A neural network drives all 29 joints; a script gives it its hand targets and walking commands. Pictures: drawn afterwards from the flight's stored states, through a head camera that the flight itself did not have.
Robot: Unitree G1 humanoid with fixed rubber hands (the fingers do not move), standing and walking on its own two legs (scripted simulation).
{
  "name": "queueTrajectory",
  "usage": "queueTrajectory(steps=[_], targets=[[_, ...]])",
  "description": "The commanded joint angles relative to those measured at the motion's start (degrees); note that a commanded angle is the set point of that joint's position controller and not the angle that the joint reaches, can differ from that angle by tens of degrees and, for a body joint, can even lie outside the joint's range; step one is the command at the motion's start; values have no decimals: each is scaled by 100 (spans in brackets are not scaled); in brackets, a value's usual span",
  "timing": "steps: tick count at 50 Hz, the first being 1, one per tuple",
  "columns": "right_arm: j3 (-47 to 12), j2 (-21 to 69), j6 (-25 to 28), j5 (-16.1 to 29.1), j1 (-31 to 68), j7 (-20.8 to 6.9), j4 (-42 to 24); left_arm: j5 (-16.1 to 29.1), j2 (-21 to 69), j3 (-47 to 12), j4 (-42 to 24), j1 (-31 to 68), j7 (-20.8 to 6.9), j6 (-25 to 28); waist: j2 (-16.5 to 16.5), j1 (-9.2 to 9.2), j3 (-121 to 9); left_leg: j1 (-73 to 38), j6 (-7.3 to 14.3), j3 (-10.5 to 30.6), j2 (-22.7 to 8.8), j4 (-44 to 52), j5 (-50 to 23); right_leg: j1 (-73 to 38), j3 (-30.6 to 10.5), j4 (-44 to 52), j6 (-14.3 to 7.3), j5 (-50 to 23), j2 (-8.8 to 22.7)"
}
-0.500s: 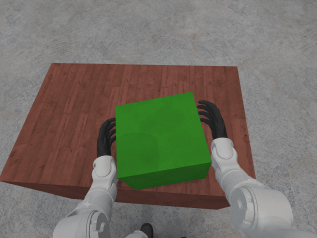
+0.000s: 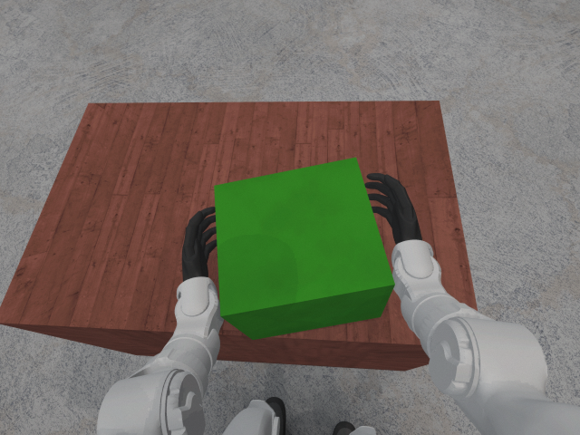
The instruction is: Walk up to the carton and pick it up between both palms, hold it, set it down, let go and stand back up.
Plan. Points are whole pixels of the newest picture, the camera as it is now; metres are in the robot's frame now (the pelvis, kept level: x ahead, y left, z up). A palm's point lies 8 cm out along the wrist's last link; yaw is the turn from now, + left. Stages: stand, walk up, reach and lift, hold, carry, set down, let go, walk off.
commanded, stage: set down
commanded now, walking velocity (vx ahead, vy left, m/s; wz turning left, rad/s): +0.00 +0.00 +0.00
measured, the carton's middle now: (301, 254) +0.38 +0.04 -0.07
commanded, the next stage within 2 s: none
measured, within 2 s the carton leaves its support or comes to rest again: neither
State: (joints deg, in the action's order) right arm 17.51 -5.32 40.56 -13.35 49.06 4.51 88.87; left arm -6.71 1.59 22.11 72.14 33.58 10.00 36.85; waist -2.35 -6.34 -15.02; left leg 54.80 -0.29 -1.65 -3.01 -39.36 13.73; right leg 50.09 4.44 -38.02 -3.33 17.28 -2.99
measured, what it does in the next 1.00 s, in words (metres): stands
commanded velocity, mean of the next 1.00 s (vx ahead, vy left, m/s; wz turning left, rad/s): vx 0.00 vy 0.00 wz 0.00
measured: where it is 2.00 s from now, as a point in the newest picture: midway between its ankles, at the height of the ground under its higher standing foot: outside the picture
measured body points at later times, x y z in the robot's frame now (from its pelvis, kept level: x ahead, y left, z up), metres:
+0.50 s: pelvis +0.00 -0.01 -0.01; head +0.13 -0.02 +0.42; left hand +0.35 +0.20 -0.05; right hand +0.42 -0.11 -0.04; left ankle +0.02 +0.12 -0.70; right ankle -0.02 -0.08 -0.70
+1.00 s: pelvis +0.00 -0.01 -0.01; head +0.13 -0.01 +0.42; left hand +0.35 +0.20 -0.05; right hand +0.42 -0.11 -0.04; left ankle +0.02 +0.12 -0.70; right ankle -0.02 -0.08 -0.70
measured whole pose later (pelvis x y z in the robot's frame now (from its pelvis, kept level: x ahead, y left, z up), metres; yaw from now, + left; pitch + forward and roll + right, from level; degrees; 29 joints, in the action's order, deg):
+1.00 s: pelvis +0.00 -0.01 -0.01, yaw +2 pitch +27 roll -1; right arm 22.2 -3.9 41.3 -15.3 48.1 3.4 87.5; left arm -12.4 1.7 27.0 68.5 33.5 9.0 38.9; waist -0.5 -4.0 -12.0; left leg 55.9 -0.8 -0.6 -2.3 -44.8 16.3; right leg 51.3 4.9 -45.0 -4.1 21.4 -2.6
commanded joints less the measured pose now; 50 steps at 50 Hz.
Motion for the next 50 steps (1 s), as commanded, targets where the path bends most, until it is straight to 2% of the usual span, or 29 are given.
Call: queueTrajectory(steps=[1,2,3,4,8,10,14,15,16,17,18,20,22,23,24,25,27,30,32,33,35,40,42,43,44,45,46,47,50], targets=[[-965,3796,42,-941,2058,-818,167,-730,2843,-1406,-791,3277,-728,491,721,75,-3336,-1434,-49,-331,293,-99,-1770,-2395,-328,-56,448,-2238,38],[-910,3717,23,-946,2026,-811,309,-702,2804,-1461,-729,3318,-732,474,649,159,-3266,-1419,-52,-289,276,-140,-1717,-2288,-297,-89,445,-2080,40],[-913,3644,-4,-954,1973,-807,379,-763,2793,-1350,-700,3337,-757,444,566,105,-3146,-1361,-32,-295,282,-137,-1615,-2241,-337,-43,451,-1942,62],[-882,3660,2,-901,1995,-792,358,-722,2759,-1377,-662,3290,-762,429,616,201,-3071,-1387,-37,-294,289,-173,-1557,-2227,-354,-37,427,-1943,63],[-911,3666,90,-917,2132,-798,341,-844,2697,-1157,-489,3234,-789,480,660,104,-3036,-1134,25,-289,310,-249,-1458,-2267,-405,-131,432,-1945,104],[-964,3658,132,-883,2086,-811,346,-853,2755,-1207,-487,3181,-762,489,521,119,-3106,-1165,-14,-295,292,-244,-1524,-2309,-377,-194,428,-1926,115],[-689,3623,28,-1055,1991,-842,485,-940,2634,-1098,-374,3144,-774,443,741,209,-2746,-1009,52,-300,301,-140,-998,-2077,-334,-98,417,-1213,69],[-660,3572,7,-1091,1926,-866,530,-979,2630,-1132,-457,3113,-733,412,598,98,-2748,-1115,51,-277,301,-161,-1108,-2051,-303,-98,376,-1115,87],[-642,3603,9,-1092,1941,-860,447,-976,2625,-1107,-384,3025,-736,409,657,205,-2747,-1197,62,-273,295,-178,-1132,-1879,-306,-33,352,-1078,44],[-627,3581,17,-1089,1974,-856,442,-976,2605,-1141,-391,3000,-719,417,639,180,-2791,-1182,61,-250,301,-239,-1117,-1834,-323,-27,316,-1016,36],[-674,3518,54,-1045,1992,-854,400,-967,2546,-1115,-408,2978,-702,421,601,71,-2791,-1212,66,-290,303,-256,-1222,-1796,-319,-93,344,-1068,55],[-807,3588,116,-991,2176,-870,313,-957,2677,-1050,-267,2890,-739,416,625,139,-2841,-1072,70,-258,305,-335,-1317,-1874,-343,-188,364,-1402,108],[-896,3525,150,-904,2105,-862,294,-1015,2630,-1034,-113,2743,-758,411,605,91,-2776,-894,104,-279,308,-345,-1289,-2052,-361,-223,407,-1615,125],[-923,3502,147,-936,2050,-852,341,-1018,2635,-1029,-187,2734,-769,421,666,171,-2824,-798,71,-250,314,-365,-1264,-2180,-360,-274,384,-1751,114],[-960,3573,161,-937,1960,-852,390,-1034,2702,-1048,-186,2721,-779,447,650,120,-2825,-721,96,-288,314,-390,-1204,-2160,-405,-330,407,-1805,149],[-961,3546,152,-880,2000,-851,286,-993,2618,-1108,-339,2809,-755,422,650,93,-2839,-799,79,-300,321,-372,-1271,-2221,-384,-320,422,-1757,127],[-927,3527,153,-911,1938,-854,403,-1004,2531,-1088,-147,2809,-794,432,628,193,-2740,-725,105,-239,297,-387,-1134,-2142,-395,-329,436,-1664,163],[-973,3471,119,-833,1924,-827,392,-1011,2414,-1021,-146,2749,-788,427,679,116,-2622,-645,78,-274,305,-438,-1101,-2154,-433,-351,445,-1643,197],[-894,3395,95,-857,1923,-844,583,-1014,2518,-1097,-143,2773,-785,395,512,259,-2379,-838,67,-266,292,-460,-1149,-1863,-327,-288,387,-1367,167],[-883,3291,107,-814,1972,-839,461,-991,2523,-1123,-199,2718,-763,322,439,159,-2536,-1075,51,-268,269,-465,-1281,-1787,-296,-292,364,-1290,127],[-863,3314,82,-789,1960,-839,443,-1029,2510,-1122,-328,2701,-740,264,435,155,-2617,-1250,-18,-291,271,-488,-1455,-1698,-305,-211,314,-1370,71],[-697,3373,-30,-967,1854,-885,390,-1135,2492,-1004,-274,2607,-718,228,615,245,-2376,-1087,107,-216,307,-344,-946,-1674,-269,-110,309,-715,37],[-602,3296,-107,-1032,1889,-890,244,-1118,2375,-928,-438,2640,-689,182,685,199,-2443,-821,161,-232,325,-352,-741,-1897,-366,-136,348,-654,139],[-532,3299,-152,-1074,1817,-898,241,-1236,2346,-877,-375,2630,-697,147,700,314,-2383,-882,149,-236,306,-326,-684,-1889,-335,-105,317,-648,121],[-527,3367,-158,-1127,1736,-920,302,-1200,2441,-922,-395,2561,-708,166,666,290,-2245,-896,151,-206,314,-285,-598,-1813,-337,-117,327,-493,146],[-451,3295,-144,-1147,1718,-923,270,-1247,2440,-898,-359,2523,-723,152,626,278,-2172,-1005,200,-250,316,-291,-724,-1728,-312,-72,340,-573,147],[-492,3313,-139,-1127,1529,-921,247,-1301,2417,-884,-570,2411,-689,149,489,168,-2348,-1168,116,-256,327,-341,-1026,-1831,-324,-81,309,-954,181],[-532,3351,-113,-1146,1676,-932,209,-1284,2463,-872,-468,2424,-698,148,504,245,-2321,-1133,85,-271,327,-370,-1089,-1773,-293,-145,296,-1051,118],[-610,3314,-26,-1060,1666,-946,142,-1305,2453,-872,-441,2388,-719,176,486,272,-2372,-969,80,-261,313,-406,-1224,-2090,-368,-217,277,-1561,184]])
